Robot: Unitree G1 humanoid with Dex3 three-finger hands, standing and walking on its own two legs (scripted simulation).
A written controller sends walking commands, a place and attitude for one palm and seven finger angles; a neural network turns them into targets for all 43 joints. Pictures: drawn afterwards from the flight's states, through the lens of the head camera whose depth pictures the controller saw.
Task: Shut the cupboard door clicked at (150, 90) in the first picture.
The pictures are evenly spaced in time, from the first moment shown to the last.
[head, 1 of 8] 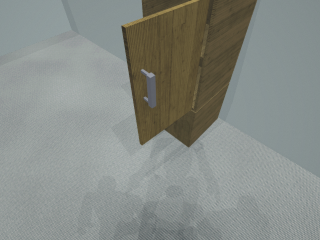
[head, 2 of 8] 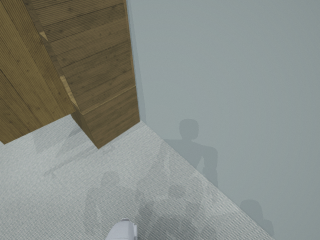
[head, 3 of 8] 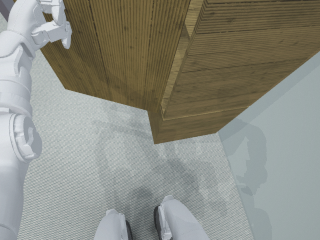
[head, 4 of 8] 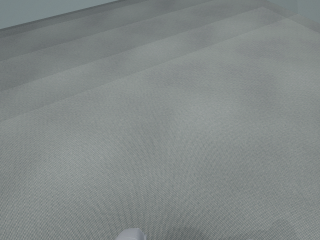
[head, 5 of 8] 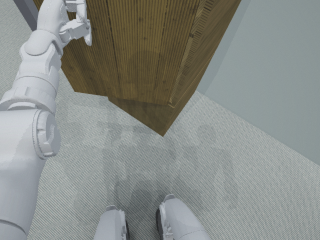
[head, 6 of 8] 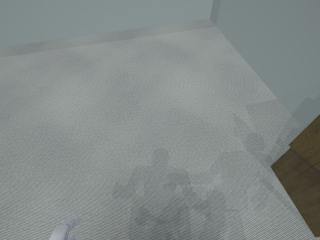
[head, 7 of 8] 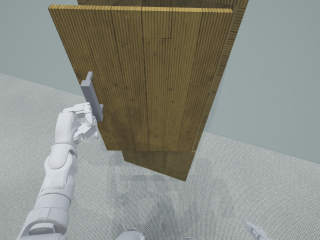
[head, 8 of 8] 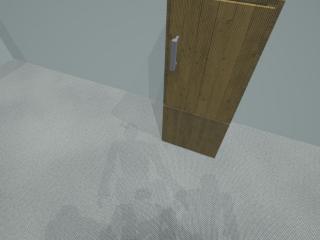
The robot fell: no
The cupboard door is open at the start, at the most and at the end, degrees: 85 85 0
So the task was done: yes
